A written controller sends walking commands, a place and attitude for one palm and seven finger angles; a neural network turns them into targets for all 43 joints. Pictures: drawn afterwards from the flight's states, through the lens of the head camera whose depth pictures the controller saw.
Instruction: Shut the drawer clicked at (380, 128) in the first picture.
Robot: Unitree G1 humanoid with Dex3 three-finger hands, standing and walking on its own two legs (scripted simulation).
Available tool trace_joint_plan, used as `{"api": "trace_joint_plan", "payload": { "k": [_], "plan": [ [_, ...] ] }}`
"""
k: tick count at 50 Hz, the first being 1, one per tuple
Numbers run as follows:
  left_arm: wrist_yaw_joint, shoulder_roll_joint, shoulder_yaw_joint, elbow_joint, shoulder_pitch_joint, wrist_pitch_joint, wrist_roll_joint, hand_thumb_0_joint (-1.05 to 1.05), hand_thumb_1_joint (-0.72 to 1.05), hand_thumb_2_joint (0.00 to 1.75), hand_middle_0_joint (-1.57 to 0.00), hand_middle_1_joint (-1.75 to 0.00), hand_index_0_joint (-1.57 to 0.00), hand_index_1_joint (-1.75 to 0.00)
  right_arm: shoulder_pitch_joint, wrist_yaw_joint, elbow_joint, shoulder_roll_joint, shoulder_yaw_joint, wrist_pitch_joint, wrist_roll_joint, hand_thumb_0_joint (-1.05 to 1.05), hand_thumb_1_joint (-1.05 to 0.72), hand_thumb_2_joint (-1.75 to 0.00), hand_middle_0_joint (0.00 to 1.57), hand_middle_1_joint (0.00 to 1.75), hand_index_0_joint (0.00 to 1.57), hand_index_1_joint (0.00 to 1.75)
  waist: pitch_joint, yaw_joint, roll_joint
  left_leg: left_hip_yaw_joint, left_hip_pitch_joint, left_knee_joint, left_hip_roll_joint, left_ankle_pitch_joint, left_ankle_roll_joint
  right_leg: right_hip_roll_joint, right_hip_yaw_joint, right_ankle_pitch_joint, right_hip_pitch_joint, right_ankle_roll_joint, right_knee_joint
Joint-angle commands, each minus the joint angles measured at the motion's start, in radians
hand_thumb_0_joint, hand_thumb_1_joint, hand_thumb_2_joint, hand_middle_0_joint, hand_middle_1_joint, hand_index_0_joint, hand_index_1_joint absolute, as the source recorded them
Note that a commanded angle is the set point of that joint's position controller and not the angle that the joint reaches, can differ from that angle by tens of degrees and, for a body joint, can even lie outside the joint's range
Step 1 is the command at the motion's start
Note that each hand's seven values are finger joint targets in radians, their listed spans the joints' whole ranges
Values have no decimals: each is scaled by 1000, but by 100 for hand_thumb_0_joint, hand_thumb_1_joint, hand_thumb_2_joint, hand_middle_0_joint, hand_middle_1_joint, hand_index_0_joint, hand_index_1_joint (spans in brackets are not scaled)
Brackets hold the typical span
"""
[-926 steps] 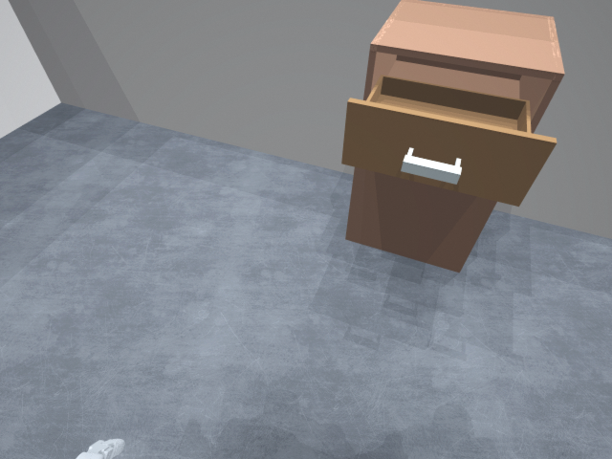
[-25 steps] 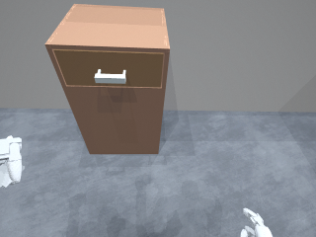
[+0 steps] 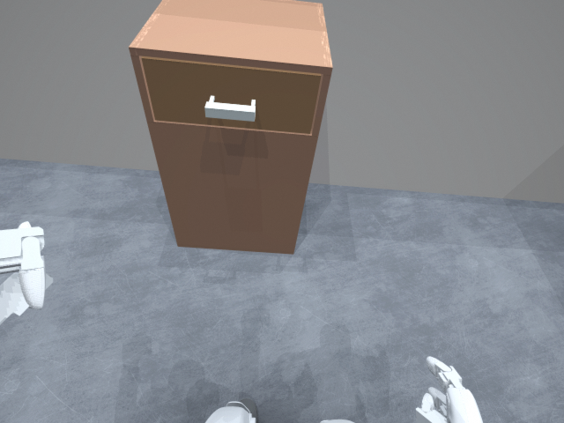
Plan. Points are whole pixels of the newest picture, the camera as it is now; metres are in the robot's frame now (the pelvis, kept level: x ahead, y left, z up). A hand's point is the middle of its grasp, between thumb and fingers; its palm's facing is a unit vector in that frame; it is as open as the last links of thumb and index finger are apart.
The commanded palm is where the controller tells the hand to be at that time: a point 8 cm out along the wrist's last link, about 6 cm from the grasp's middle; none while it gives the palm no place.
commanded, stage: stop stepping back and stand still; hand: left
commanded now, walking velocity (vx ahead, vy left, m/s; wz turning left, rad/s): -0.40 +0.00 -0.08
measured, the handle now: (231, 106) +0.85 +0.15 -0.03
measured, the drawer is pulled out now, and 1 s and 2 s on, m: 0.00 0.00 0.00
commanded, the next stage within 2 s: let the arm hang, fingers relaxed in 0.76 s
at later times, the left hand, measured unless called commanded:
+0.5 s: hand out of the picture +0.11 +0.26 +0.19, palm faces +0.27 -0.89 -0.37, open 3.3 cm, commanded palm +0.04 +0.30 +0.19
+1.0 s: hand out of the picture +0.07 +0.25 -0.01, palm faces +0.06 -0.92 -0.38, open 3.1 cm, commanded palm none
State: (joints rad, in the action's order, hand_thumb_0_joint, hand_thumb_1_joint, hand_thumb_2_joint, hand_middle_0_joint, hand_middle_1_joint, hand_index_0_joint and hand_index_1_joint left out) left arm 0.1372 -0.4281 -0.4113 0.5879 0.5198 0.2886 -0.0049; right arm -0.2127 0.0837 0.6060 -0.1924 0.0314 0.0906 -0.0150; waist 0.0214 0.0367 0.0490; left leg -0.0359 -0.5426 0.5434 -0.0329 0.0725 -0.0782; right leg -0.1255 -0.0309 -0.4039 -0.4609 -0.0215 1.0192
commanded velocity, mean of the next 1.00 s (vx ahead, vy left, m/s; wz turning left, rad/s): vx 0.16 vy -0.02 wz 0.00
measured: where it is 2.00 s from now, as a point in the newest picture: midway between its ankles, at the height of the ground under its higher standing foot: outside the picture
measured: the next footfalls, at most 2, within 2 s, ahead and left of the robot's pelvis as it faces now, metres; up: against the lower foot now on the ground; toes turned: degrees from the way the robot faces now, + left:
right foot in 0.18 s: -0.13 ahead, -0.12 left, +0.00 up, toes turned -1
left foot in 0.30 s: +0.03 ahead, +0.11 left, +0.00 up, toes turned -1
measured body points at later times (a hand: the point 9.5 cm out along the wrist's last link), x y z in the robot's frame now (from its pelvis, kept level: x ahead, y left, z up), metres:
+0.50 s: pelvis -0.12 +0.03 +0.01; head -0.12 +0.08 +0.46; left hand +0.09 +0.30 +0.20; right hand +0.02 -0.19 -0.05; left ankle -0.01 +0.11 -0.72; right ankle -0.12 -0.07 -0.67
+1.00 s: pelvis -0.16 +0.05 -0.01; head -0.18 +0.03 +0.44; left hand +0.06 +0.30 +0.01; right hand -0.04 -0.21 -0.12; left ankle -0.11 +0.19 -0.72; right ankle -0.13 -0.06 -0.73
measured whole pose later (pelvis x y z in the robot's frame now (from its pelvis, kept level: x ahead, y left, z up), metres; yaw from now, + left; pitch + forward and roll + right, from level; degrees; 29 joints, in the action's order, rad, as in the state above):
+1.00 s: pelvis -0.16 +0.05 -0.01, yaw -2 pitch -1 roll +2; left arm 0.02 -0.27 -0.10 -0.19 0.28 -0.02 0.04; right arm -0.21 0.01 0.76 -0.25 0.01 0.04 -0.04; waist -0.05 0.04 0.02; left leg 0.02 -0.38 0.66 -0.01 0.27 0.03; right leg 0.04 0.02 -0.31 -0.38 0.00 0.72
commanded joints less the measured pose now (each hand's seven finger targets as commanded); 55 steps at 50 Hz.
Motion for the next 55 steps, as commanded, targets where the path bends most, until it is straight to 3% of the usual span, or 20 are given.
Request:
{"api": "trace_joint_plan", "payload": {
  "k": [1,6,8,10,13,16,17,20,25,28,29,31,33,39,42,43,46,48,50,55],
  "plan": [
    [26,-154,-125,259,94,47,-32,0,90,90,-140,-160,-140,-160,128,-25,-147,-132,57,85,-1,0,-90,-90,20,30,20,30,-227,-63,143,-157,91,-383,-214,488,-5,13,74,-138,210,23,28],
    [6,-183,-131,344,157,33,-66,0,90,90,-140,-160,-140,-160,73,-31,-136,-100,19,92,-1,0,-90,-90,20,30,20,30,-217,-53,203,85,365,-247,-53,334,183,35,157,-238,191,99,-682],
    [13,-230,-154,358,87,31,-61,0,90,90,-140,-160,-140,-160,54,-26,-92,-112,21,77,0,0,-90,-90,20,30,20,30,-123,-33,-225,60,457,402,39,204,131,384,-269,-199,-223,216,-926],
    [35,-293,-206,416,-56,24,-75,0,90,90,-140,-160,-140,-160,76,-31,-96,-112,1,73,-17,0,-90,-90,20,30,20,30,-132,-16,-197,-44,218,626,-27,211,111,504,-242,163,-78,293,-819],
    [14,-96,-50,140,-112,-36,-41,0,90,90,-140,-160,-140,-160,90,4,-91,-129,10,91,26,0,-90,-90,20,30,20,30,34,4,-188,-29,300,163,-58,163,63,354,-118,79,-32,139,-638],
    [19,-78,-8,112,-228,-47,-29,0,90,90,-140,-160,-140,-160,66,24,-91,-163,-11,108,18,0,-90,-90,20,30,20,30,48,12,376,-325,382,-297,-218,395,14,126,77,-112,-96,21,-164],
    [26,-102,-10,162,-290,-30,-13,0,90,90,-140,-160,-140,-160,49,23,-108,-136,-19,120,14,0,-90,-90,20,30,20,30,54,17,356,-497,379,-365,-283,406,-60,95,40,-171,-155,26,-16],
    [16,-140,-63,246,-73,-23,-32,0,90,90,-140,-160,-140,-160,70,-7,-126,-110,-14,131,5,0,-90,-90,20,30,20,30,-132,-21,-16,-467,383,-392,-289,460,1,119,-17,-101,-56,44,84],
    [20,-115,-86,340,252,-43,-27,0,90,90,-140,-160,-140,-160,129,-38,-180,-118,-8,87,-4,0,-90,-90,20,30,20,30,-93,-52,302,-43,-42,-482,-158,652,58,67,190,-16,346,55,-136],
    [43,-146,-127,252,223,-60,-21,0,90,90,-140,-160,-140,-160,111,-11,-179,-107,0,41,-11,0,-90,-90,20,30,20,30,-77,-59,184,-23,-170,-300,-144,654,58,69,178,-165,537,89,-382],
    [45,-153,-131,229,195,-70,-19,0,90,90,-140,-160,-140,-160,106,-3,-178,-101,2,30,-6,0,-90,-90,20,30,20,30,-49,-60,32,28,-188,-88,-78,605,65,111,115,-179,522,109,-556],
    [38,-184,-142,223,80,-72,-30,0,90,90,-140,-160,-140,-160,83,9,-146,-114,21,22,17,0,-90,-90,20,30,20,30,-13,-33,-337,42,-178,580,30,385,80,496,-437,-311,206,262,-890],
    [18,-297,-239,259,-81,-25,-44,0,90,90,-140,-160,-140,-160,60,-17,-92,-125,15,41,-15,0,-90,-90,20,30,20,30,-37,31,-273,-21,-39,671,-88,237,104,507,-325,-100,8,261,-814],
    [29,-41,18,136,-7,-39,-17,0,90,90,-140,-160,-140,-160,81,36,-81,-117,7,87,1,0,-90,-90,20,30,20,30,24,-1,-21,118,322,-25,-18,306,42,337,-56,-261,-44,139,-657],
    [36,-100,-28,222,-52,-4,-5,0,90,90,-140,-160,-140,-160,67,28,-106,-147,-1,107,3,0,-90,-90,20,30,20,30,27,-23,142,-181,281,-221,-189,253,-32,165,60,19,25,26,-375],
    [-106,122,311,-602,-114,-207,85,0,90,90,-140,-160,-140,-160,-5,-82,109,-339,89,79,-30,0,-90,-90,20,30,20,30,85,33,129,-190,215,-62,-230,-253,-60,211,112,247,-101,-10,-153],
    [-131,173,310,-666,-133,-314,40,0,90,90,-128,-147,-128,-147,3,-74,67,-213,41,-17,-29,0,-90,-90,20,30,20,30,-40,-12,63,-224,163,-103,-259,-407,-82,156,58,-140,20,-6,-154],
    [-132,136,318,-813,-88,-298,44,0,90,90,-120,-138,-120,-138,36,-73,61,-195,18,-36,-26,0,-90,-90,20,30,20,30,-121,-80,-106,-110,111,9,-148,-126,-11,181,34,134,257,10,-401],
    [-133,15,311,-946,-130,-285,48,0,90,90,-112,-130,-112,-130,18,-79,66,-121,12,-69,-16,0,-90,-90,20,30,20,30,-103,-64,-428,44,70,207,48,412,85,416,-248,187,207,114,-683],
    [-124,40,346,-1180,-298,-302,32,0,90,90,-92,-108,-92,-108,-69,-85,183,-107,9,-110,-16,0,-90,-90,20,30,20,30,44,7,-201,42,243,161,15,252,61,326,-151,-30,9,135,-703]
  ]
}}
